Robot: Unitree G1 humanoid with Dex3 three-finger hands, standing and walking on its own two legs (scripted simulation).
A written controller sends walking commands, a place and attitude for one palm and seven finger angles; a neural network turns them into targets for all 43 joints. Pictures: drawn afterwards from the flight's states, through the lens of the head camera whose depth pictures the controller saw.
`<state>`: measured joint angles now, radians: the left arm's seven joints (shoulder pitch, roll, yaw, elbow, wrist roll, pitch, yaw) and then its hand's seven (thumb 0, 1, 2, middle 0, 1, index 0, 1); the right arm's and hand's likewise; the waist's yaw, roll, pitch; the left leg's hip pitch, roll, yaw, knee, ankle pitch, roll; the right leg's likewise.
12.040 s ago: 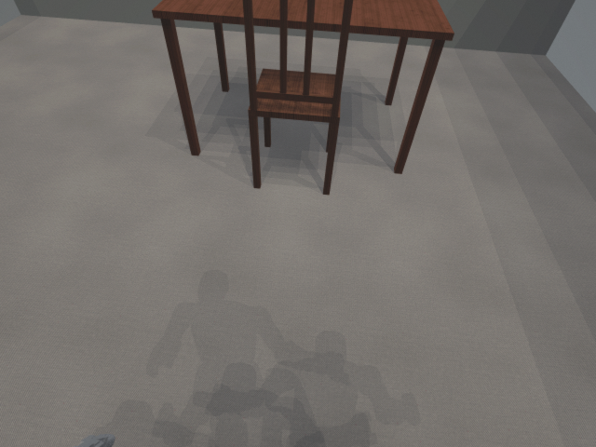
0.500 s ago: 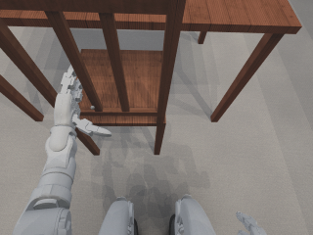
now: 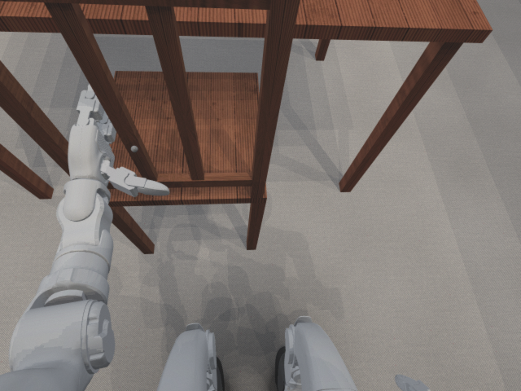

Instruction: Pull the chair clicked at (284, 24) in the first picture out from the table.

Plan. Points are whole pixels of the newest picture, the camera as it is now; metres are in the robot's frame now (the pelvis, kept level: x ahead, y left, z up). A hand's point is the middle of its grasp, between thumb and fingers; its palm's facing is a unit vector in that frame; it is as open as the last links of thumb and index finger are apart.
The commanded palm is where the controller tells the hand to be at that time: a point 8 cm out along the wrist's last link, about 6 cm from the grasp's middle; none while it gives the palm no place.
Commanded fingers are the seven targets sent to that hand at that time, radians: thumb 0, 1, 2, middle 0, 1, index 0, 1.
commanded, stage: push the fingers through the gap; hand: left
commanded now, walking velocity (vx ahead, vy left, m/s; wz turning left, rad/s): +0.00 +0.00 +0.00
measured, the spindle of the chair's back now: (121, 119) +0.50 +0.19 +0.05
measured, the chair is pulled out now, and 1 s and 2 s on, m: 0.00 0.00 0.02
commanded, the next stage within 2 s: hook a spindle and tug to test in 0.42 s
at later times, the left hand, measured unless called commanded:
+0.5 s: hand (135, 145) +0.48 +0.17 +0.03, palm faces +0.02 -1.00 -0.02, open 17.0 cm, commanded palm +0.45 +0.21 +0.03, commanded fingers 0.00 -0.50 0.30 -0.06 -0.08 -0.06 -0.08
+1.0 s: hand (141, 144) +0.48 +0.16 +0.03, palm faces +0.02 -1.00 -0.03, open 13.6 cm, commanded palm +0.45 +0.21 +0.03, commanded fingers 0.00 0.06 0.54 -0.50 -1.45 -0.50 -1.45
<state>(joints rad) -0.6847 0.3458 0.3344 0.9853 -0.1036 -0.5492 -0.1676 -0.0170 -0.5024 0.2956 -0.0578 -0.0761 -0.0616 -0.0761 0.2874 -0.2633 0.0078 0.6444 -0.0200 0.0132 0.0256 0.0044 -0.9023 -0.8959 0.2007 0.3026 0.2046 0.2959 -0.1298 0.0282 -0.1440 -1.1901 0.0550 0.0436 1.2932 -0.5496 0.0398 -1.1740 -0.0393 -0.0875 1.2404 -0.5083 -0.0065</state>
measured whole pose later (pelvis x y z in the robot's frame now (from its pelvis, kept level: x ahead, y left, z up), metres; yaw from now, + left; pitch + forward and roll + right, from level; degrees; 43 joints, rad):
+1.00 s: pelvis +0.01 +0.00 +0.00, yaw +0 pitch +26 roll -3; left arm -0.71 0.34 0.32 1.00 -0.09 -0.55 -0.15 -0.02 -0.37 0.35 -0.33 -0.93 -0.33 -0.93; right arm 0.28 -0.25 0.01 0.63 -0.02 0.06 0.04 0.00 -0.90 -0.90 0.20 0.30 0.20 0.30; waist -0.14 0.03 -0.14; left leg -1.20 0.06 0.04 1.29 -0.56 0.04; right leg -1.18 -0.03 -0.09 1.23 -0.51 0.00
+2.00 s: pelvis +0.02 +0.00 +0.01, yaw -1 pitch +26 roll -3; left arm -0.51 0.26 0.27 0.77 -0.13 -0.51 -0.12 0.01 0.72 0.77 -0.46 -1.45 -0.45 -1.45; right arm 0.27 -0.24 -0.01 0.60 -0.01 0.06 0.05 0.00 -0.90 -0.90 0.20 0.30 0.20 0.30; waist -0.11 0.03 -0.16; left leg -1.13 0.05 0.05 1.25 -0.57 0.04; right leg -1.12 -0.03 -0.07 1.19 -0.52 0.00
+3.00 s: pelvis -0.03 -0.01 +0.10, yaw +1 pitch +6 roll +0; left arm -0.53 0.16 0.05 1.11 -0.08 -0.22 0.10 0.03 0.69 0.73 -0.30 -1.16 -0.50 -1.44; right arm 0.23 -0.27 -0.01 0.77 0.08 -0.02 -0.12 0.00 -0.90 -0.90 0.20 0.30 0.21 0.30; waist -0.08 0.02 0.08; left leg -0.51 0.02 0.07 0.62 -0.21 0.02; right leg -0.51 -0.01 -0.04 0.59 -0.18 0.00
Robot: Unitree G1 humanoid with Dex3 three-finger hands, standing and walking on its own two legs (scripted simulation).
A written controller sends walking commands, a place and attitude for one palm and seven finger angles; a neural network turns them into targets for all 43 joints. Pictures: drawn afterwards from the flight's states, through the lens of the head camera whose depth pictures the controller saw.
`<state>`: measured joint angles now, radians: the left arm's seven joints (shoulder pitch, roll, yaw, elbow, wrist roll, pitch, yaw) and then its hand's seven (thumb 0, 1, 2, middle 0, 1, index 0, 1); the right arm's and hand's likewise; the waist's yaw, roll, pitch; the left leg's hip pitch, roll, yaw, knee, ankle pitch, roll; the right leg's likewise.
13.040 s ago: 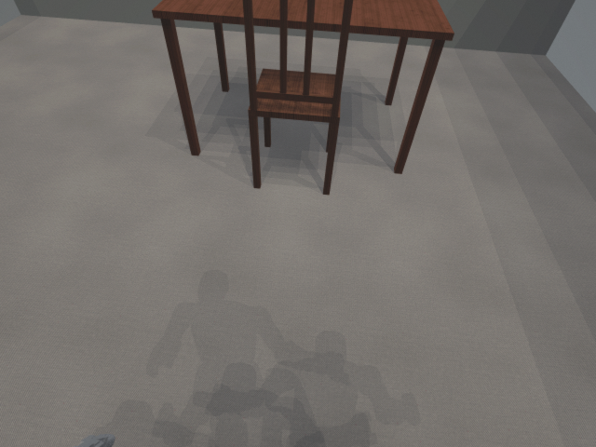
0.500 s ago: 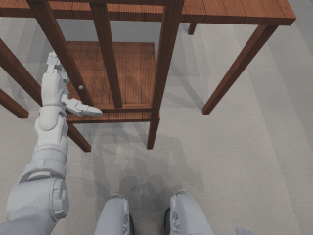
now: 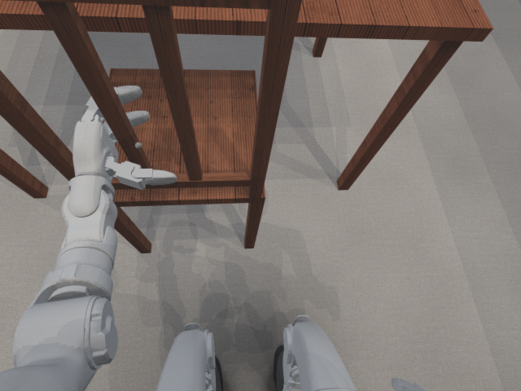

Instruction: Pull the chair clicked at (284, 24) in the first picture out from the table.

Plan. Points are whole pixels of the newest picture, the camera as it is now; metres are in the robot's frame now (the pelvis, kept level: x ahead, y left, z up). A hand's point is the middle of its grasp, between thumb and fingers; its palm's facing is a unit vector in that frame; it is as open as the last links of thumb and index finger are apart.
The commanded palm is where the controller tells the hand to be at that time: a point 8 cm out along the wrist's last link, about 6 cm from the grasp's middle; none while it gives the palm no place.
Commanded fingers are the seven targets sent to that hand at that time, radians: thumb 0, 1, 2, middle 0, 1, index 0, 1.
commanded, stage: hook a spindle and tug to test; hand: left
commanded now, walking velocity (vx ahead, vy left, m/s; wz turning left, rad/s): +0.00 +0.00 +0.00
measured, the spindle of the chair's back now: (117, 119) +0.50 +0.19 +0.05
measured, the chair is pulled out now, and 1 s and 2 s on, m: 0.00 0.02 0.14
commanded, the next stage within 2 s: step backward, pulling the chair out in 1.02 s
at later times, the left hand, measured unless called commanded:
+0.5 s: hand (139, 146) +0.47 +0.16 +0.03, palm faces +0.05 -1.00 -0.02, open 5.3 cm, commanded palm +0.44 +0.20 +0.03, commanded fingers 0.00 0.90 0.90 -0.50 -1.45 -0.50 -1.45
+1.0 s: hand (139, 157) +0.45 +0.16 +0.03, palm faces +0.03 -1.00 -0.01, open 5.3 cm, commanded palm +0.42 +0.21 +0.03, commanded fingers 0.00 0.90 0.90 -0.50 -1.45 -0.50 -1.45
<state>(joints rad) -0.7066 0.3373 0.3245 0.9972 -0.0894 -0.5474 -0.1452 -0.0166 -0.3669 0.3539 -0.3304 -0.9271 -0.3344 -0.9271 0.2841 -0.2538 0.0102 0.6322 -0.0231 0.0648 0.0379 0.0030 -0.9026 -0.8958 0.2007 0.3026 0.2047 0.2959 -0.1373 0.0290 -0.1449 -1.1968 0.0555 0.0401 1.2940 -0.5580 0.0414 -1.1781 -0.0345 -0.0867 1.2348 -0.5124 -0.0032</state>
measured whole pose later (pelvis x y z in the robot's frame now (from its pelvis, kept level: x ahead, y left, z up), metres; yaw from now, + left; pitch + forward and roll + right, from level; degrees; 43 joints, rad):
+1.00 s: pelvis +0.02 +0.00 +0.01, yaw +0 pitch +26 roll -3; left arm -0.51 0.26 0.27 0.77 -0.13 -0.51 -0.12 0.01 0.72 0.77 -0.46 -1.45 -0.45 -1.45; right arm 0.27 -0.24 -0.01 0.60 -0.01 0.06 0.05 0.00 -0.90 -0.90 0.20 0.30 0.20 0.30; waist -0.11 0.03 -0.16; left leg -1.13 0.05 0.05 1.25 -0.57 0.04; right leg -1.12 -0.03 -0.07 1.19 -0.52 0.00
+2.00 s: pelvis -0.04 -0.01 +0.10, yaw +1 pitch +6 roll +0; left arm -0.53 0.16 0.05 1.11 -0.08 -0.22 0.10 0.03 0.69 0.73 -0.30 -1.16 -0.50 -1.44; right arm 0.23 -0.27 -0.01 0.77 0.08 -0.02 -0.12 0.00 -0.90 -0.90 0.20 0.30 0.21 0.30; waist -0.08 0.02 0.08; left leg -0.51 0.02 0.07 0.62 -0.21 0.02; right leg -0.51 -0.01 -0.04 0.59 -0.18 0.00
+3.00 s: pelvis -0.13 -0.02 +0.11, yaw -2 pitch +3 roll +0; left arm -0.51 0.20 0.14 1.08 -0.06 -0.20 0.10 0.04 0.63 0.77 -0.33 -1.18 -0.50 -1.44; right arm 0.19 -0.29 0.01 0.84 0.04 -0.06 -0.11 0.01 -0.90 -0.90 0.20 0.30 0.21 0.30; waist -0.06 0.02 0.16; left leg -0.47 -0.01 -0.03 0.80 -0.42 -0.05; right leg -0.33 -0.07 0.00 0.59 -0.30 0.05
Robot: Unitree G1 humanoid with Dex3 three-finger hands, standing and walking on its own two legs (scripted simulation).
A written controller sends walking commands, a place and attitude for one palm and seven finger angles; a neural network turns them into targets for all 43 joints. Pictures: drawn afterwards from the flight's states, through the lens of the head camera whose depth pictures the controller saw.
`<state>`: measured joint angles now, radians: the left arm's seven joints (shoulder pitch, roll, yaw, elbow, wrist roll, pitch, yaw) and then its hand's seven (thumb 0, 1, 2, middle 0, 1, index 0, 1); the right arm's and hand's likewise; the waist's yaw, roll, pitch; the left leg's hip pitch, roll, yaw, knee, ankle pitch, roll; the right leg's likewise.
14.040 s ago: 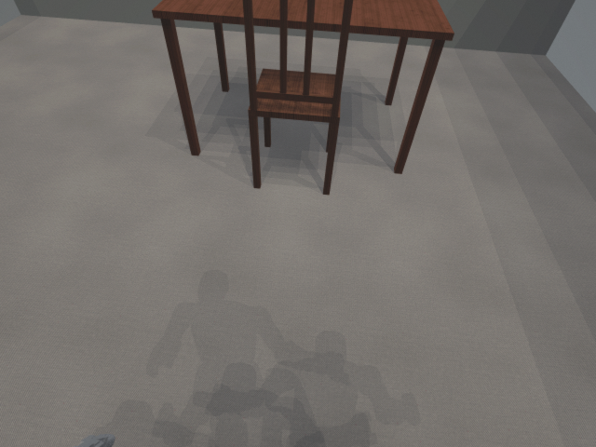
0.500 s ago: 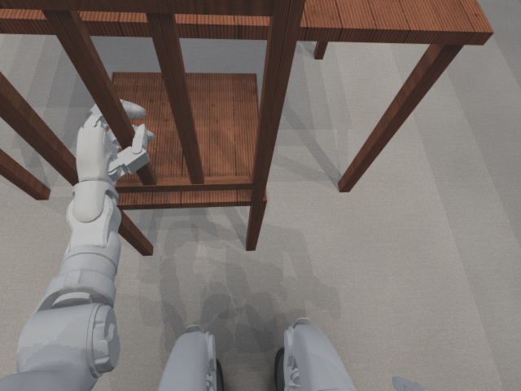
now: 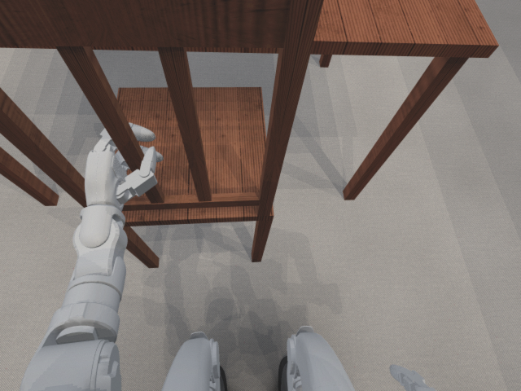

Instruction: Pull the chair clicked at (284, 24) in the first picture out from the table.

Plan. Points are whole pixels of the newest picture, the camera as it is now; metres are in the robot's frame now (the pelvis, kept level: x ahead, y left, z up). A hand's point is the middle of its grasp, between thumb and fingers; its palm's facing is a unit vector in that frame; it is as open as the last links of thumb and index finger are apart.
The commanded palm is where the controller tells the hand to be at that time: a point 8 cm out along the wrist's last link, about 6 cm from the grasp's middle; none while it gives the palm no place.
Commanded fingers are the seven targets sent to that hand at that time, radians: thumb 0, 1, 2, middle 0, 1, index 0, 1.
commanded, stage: hook a spindle and tug to test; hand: left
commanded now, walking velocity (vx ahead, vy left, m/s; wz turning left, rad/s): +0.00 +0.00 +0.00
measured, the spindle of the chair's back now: (129, 147) +0.46 +0.18 +0.04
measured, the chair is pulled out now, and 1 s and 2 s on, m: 0.02 0.14 0.23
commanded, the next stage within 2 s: step backward, pulling the chair out in 0.02 s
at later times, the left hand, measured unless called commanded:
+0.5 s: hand (152, 183) +0.41 +0.15 +0.03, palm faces +0.07 -0.99 -0.12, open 5.3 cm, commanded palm +0.39 +0.20 +0.03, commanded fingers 0.00 0.90 0.90 -0.50 -1.45 -0.50 -1.45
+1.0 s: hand (173, 248) +0.31 +0.11 +0.03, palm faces +0.04 -0.99 -0.13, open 5.3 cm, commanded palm +0.32 +0.16 +0.03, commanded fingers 0.00 0.90 0.90 -0.50 -1.45 -0.50 -1.45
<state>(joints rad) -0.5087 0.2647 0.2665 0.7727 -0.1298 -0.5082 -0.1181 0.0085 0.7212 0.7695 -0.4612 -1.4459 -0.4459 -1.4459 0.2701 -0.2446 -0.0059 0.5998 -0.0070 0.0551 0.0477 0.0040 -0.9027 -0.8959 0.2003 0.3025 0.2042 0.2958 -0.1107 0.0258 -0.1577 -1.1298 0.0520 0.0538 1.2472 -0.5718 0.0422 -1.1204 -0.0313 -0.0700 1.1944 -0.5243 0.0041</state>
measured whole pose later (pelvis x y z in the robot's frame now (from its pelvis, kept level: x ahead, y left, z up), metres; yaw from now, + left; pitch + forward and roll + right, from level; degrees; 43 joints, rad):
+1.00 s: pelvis -0.06 -0.01 +0.09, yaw +1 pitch +6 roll +0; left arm -0.53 0.16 0.05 1.11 -0.08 -0.22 0.10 0.03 0.69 0.73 -0.30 -1.16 -0.50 -1.44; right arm 0.23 -0.27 -0.01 0.77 0.08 -0.02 -0.12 0.00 -0.90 -0.90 0.20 0.30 0.21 0.30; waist -0.08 0.02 0.08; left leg -0.51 0.02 0.07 0.62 -0.21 0.02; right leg -0.51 -0.01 -0.04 0.59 -0.18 0.00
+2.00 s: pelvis -0.14 -0.03 +0.10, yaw -2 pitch +3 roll +0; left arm -0.51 0.20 0.14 1.08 -0.06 -0.20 0.10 0.04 0.63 0.77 -0.33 -1.18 -0.50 -1.44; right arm 0.19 -0.29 0.01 0.84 0.04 -0.06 -0.11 0.01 -0.90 -0.90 0.20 0.30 0.21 0.30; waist -0.06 0.02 0.16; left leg -0.47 -0.01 -0.03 0.80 -0.42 -0.05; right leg -0.33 -0.07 0.00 0.59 -0.30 0.05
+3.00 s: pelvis -0.38 +0.02 +0.09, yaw +1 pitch +2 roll +1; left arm -0.55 0.15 0.03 1.14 -0.04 -0.18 0.08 0.04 0.63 0.76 -0.27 -1.24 -0.50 -1.44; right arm 0.22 -0.29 0.00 0.83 0.04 -0.08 -0.13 0.01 -0.90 -0.90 0.20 0.30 0.21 0.30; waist -0.07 -0.01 0.10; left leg -0.32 0.00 0.01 0.60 -0.32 -0.02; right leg -0.48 -0.08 -0.01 0.58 -0.14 0.04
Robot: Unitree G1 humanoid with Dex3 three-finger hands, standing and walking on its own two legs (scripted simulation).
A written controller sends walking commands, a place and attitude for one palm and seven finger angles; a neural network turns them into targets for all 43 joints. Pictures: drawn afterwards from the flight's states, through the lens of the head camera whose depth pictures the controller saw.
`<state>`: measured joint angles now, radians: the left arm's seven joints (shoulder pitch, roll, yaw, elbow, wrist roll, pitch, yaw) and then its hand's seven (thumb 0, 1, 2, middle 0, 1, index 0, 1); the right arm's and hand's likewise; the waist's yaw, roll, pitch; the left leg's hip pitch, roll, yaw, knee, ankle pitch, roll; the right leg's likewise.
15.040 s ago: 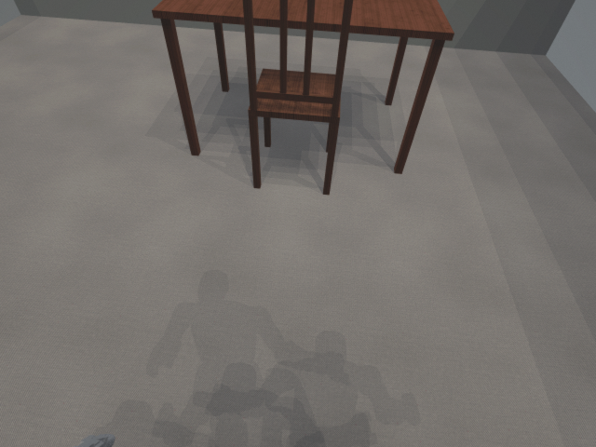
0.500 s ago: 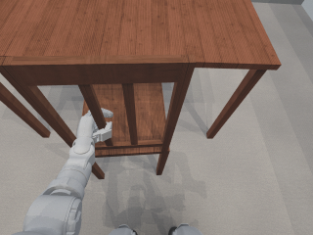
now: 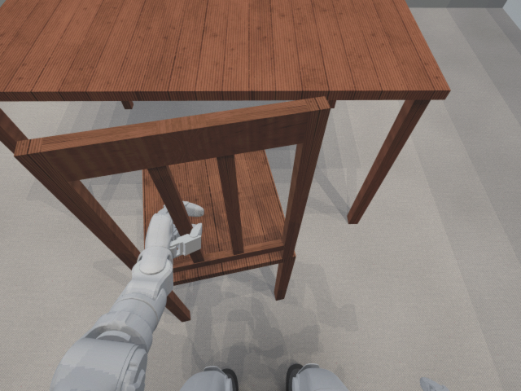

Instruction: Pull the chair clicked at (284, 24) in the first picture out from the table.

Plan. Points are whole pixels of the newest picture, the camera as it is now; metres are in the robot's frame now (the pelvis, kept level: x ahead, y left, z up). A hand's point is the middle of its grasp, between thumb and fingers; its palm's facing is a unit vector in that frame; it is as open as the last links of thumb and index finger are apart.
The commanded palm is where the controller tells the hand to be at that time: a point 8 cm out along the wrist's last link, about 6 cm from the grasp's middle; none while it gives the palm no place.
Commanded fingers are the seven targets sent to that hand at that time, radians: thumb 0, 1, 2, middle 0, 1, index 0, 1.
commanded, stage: step backward, pulling the chair out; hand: left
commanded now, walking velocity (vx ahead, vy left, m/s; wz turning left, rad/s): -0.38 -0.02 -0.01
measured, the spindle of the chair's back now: (182, 223) +0.39 +0.14 -0.05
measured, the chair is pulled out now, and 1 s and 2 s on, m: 0.14 0.23 0.47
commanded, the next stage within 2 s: stop walking, hand still on the chair in 1.94 s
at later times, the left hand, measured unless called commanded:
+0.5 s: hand (181, 266) +0.32 +0.14 -0.06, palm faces -0.02 -0.98 -0.17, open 5.5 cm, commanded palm +0.33 +0.19 -0.06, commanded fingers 0.00 0.90 0.90 -0.50 -1.45 -0.50 -1.45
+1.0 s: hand (185, 285) +0.28 +0.13 -0.06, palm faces +0.08 -0.98 -0.18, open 5.6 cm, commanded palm +0.29 +0.18 -0.06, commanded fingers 0.00 0.90 0.90 -0.50 -1.45 -0.50 -1.45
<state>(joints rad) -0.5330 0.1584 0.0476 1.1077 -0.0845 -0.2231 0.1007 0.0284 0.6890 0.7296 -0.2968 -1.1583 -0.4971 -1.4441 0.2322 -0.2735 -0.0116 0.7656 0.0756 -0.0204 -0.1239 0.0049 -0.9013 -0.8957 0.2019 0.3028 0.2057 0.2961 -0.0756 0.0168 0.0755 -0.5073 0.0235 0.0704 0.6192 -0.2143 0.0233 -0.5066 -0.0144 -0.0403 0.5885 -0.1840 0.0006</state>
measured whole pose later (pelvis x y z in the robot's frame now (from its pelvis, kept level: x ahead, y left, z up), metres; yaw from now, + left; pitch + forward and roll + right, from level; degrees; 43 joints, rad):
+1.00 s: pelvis -0.09 -0.01 +0.01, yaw -3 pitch +3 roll +0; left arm -0.51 0.20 0.14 1.08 -0.06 -0.20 0.10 0.04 0.63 0.77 -0.33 -1.18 -0.50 -1.44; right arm 0.19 -0.29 0.01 0.84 0.04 -0.06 -0.11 0.01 -0.90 -0.90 0.20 0.30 0.21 0.30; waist -0.06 0.02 0.16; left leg -0.47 -0.01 -0.03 0.80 -0.42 -0.05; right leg -0.33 -0.07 0.00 0.59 -0.30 0.05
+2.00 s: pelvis -0.33 +0.04 +0.00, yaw +0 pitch +2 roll +1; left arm -0.55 0.15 0.03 1.14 -0.04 -0.18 0.08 0.04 0.63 0.76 -0.27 -1.24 -0.50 -1.44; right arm 0.22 -0.29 0.00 0.83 0.04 -0.08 -0.13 0.01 -0.90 -0.90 0.20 0.30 0.21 0.30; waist -0.07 -0.01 0.10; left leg -0.32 0.00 0.01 0.60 -0.32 -0.02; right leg -0.48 -0.08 -0.01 0.58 -0.14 0.04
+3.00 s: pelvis -0.36 +0.05 +0.02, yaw -2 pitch -1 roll +0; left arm 0.06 0.14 -0.05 0.60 -0.02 -0.11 0.10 0.06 0.63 0.79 -0.28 -1.27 -0.50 -1.44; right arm 0.21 -0.18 0.05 0.69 0.01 -0.03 -0.10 0.01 -0.90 -0.90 0.20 0.30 0.21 0.30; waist -0.01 0.00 0.04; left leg -0.23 0.02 0.03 0.46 -0.21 0.00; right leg -0.18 -0.03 0.01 0.43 -0.23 0.04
